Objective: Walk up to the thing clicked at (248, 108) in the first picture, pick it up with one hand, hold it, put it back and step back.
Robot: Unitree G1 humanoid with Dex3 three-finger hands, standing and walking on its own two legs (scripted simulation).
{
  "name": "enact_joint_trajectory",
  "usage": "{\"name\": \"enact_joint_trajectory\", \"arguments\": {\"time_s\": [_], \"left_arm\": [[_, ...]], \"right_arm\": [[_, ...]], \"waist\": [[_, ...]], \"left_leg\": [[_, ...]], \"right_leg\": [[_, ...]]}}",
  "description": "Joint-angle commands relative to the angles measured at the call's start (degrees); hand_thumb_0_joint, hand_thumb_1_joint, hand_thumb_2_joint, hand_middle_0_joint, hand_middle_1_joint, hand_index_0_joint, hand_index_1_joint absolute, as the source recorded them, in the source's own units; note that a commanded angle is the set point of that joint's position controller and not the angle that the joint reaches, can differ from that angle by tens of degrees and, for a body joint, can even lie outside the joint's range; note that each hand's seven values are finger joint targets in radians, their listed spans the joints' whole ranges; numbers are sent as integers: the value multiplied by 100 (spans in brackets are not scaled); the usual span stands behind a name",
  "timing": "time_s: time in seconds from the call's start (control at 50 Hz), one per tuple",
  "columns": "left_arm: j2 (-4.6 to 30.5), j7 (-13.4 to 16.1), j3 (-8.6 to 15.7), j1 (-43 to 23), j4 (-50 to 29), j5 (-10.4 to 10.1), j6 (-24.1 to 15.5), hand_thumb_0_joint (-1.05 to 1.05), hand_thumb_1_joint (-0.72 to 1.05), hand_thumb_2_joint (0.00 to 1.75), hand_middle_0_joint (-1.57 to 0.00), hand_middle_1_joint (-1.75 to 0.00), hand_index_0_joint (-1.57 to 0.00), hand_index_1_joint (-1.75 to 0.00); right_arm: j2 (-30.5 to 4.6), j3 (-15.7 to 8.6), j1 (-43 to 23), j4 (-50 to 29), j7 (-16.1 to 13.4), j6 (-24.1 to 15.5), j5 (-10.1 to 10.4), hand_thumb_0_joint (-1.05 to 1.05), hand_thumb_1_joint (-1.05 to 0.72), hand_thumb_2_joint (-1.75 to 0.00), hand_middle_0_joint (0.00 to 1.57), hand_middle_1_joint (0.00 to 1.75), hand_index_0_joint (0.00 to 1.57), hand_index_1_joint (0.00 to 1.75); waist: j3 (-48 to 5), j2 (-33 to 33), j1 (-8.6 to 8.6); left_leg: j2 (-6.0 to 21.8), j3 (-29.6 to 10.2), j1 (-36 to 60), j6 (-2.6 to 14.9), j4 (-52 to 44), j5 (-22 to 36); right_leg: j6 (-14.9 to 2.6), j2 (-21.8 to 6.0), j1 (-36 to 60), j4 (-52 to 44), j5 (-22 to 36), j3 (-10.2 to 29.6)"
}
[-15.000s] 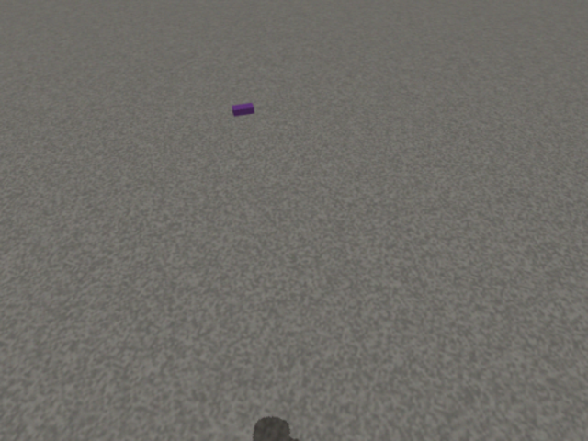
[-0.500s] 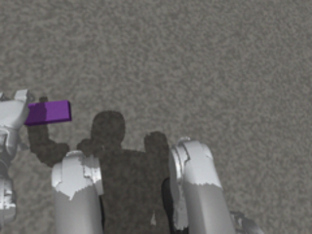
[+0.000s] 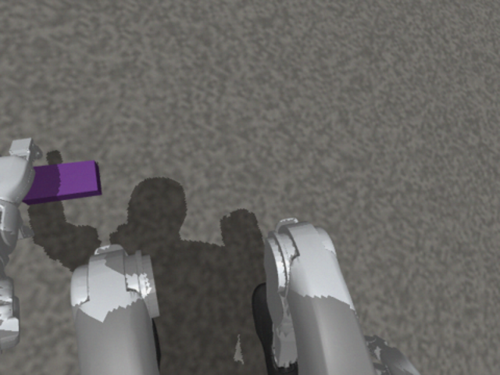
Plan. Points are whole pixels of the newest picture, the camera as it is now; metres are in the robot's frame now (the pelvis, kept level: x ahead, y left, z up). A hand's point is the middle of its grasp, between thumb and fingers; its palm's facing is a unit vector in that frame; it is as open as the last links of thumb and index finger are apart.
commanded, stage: rise first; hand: left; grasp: from above
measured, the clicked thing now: (61, 182) +0.47 +0.29 -0.29
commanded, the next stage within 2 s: approach in 1.24 s
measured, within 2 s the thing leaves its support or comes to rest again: neither
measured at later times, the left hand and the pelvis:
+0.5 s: hand (13, 191) +0.43 +0.32 -0.18, palm faces -0.44 -0.09 -0.89, open 13.8 cm; pelvis +0.00 +0.00 +0.00, yaw -1 degrees
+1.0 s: hand (7, 191) +0.42 +0.32 -0.17, palm faces -0.45 -0.08 -0.89, open 13.7 cm; pelvis +0.00 +0.00 +0.00, yaw -1 degrees
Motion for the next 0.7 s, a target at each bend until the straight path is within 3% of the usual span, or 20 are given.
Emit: {"name": "enact_joint_trajectory", "arguments": {"time_s": [0.0, 0.02, 0.04, 0.1, 0.18, 0.28, 0.32, 0.44, 0.52, 0.54, 0.58, 0.66, 0.68], "left_arm": [[1546, 173, 133, -1519, -611, -85, 16, 0, -47, 96, -15, -92, -15, -93], [1612, 188, 233, -1572, -688, -107, 7, 0, -47, 96, -16, -91, -14, -92], [1498, 169, 130, -1452, -570, -90, 22, 0, -48, 96, -15, -92, -14, -93], [1551, 128, 113, -1604, -545, -77, 31, 0, -47, 96, -16, -90, -15, -92], [1668, 98, 178, -1628, -733, -96, -4, 0, -46, 96, -17, -89, -15, -91], [1681, 59, 127, -1725, -543, -100, -34, 0, -48, 97, -15, -91, -14, -93], [1773, 43, 158, -1766, -591, -99, -56, 0, -49, 98, -15, -91, -13, -93], [1784, 37, 178, -1682, -801, -52, -16, 0, -49, 98, -16, -90, -14, -92], [1833, -2, 194, -1804, -748, -104, -5, 0, -48, 97, -15, -91, -14, -92], [1850, -23, 169, -1734, -767, -91, 0, 0, -49, 98, -16, -90, -14, -92], [1774, -52, 141, -1743, -646, -124, 7, 0, -49, 97, -15, -91, -14, -92], [1885, -114, 155, -1691, -670, -117, -18, 0, -48, 97, -16, -91, -15, -92], [1758, -136, 81, -1610, -616, -130, -18, 0, -48, 97, -17, -90, -15, -92]], "right_arm": [[-1433, -404, 1024, -55, -81, -17, 18, 0, -90, -90, 20, 30, 20, 30], [-1465, -409, 1059, -75, -82, -22, 9, 0, -90, -90, 20, 30, 20, 30], [-1415, -395, 1028, -72, -75, -27, 19, 0, -90, -90, 20, 30, 20, 30], [-1488, -382, 1078, -69, -69, -33, 15, 0, -90, -90, 20, 30, 20, 30], [-1484, -360, 1124, -58, -69, -20, -1, 0, -90, -90, 20, 30, 20, 30], [-1502, -315, 1147, -110, -45, -9, -18, 0, -90, -90, 20, 30, 20, 30], [-1522, -304, 1104, -111, -64, -8, -12, 0, -90, -90, 20, 30, 20, 30], [-1524, -292, 1184, -115, -42, -2, -5, 0, -90, -90, 20, 30, 20, 30], [-1558, -285, 1181, -150, -43, 17, 0, 0, -90, -90, 20, 30, 20, 30], [-1534, -278, 1158, -160, -39, 23, 21, 0, -90, -90, 20, 30, 20, 30], [-1543, -250, 1180, -159, -31, 16, -20, 0, -90, -90, 20, 30, 20, 30], [-1541, -252, 1149, -189, -45, 25, 14, 0, -90, -90, 20, 30, 20, 30], [-1521, -250, 1149, -185, -34, 25, 5, 0, -90, -90, 20, 30, 20, 30]], "waist": [[-3723, 1580, -12], [-3728, 1627, -8], [-3699, 1722, 22], [-3671, 1607, -102], [-3873, 1701, -39], [-3591, 1676, -158], [-3596, 1701, -99], [-3888, 1951, -81], [-3734, 1796, -166], [-3744, 1844, -87], [-3654, 1769, -166], [-3718, 1820, -74], [-3615, 1738, -101]], "left_leg": [[-58, 804, 2759, 381, -1338, 860], [-57, 782, 2844, 361, -1380, 849], [-58, 770, 2931, 338, -1429, 869], [-49, 739, 2893, 358, -1346, 909], [-36, 764, 2951, 352, -1298, 1068], [-39, 719, 2768, 357, -1356, 862], [-44, 719, 2819, 350, -1374, 763], [-42, 721, 3130, 317, -1340, 1151], [-38, 713, 2903, 349, -1345, 1041], [-44, 734, 2918, 346, -1357, 1051], [-37, 716, 2870, 354, -1343, 1020], [-52, 733, 2849, 356, -1387, 896], [-60, 737, 2782, 357, -1394, 858]], "right_leg": [[-474, 143, 1751, -1417, 1188, -623], [-485, 128, 1707, -1381, 1142, -658], [-511, 141, 1654, -1341, 1145, -668], [-489, 139, 1638, -1329, 1221, -695], [-463, 147, 1848, -1354, 1394, -662], [-477, 152, 1712, -1352, 1194, -730], [-485, 155, 1662, -1389, 1086, -722], [-480, 143, 1806, -1286, 1462, -723], [-459, 141, 1792, -1357, 1397, -733], [-469, 140, 1813, -1361, 1398, -709], [-456, 142, 1789, -1363, 1378, -725], [-471, 152, 1835, -1412, 1243, -707], [-469, 152, 1843, -1431, 1209, -700]]}}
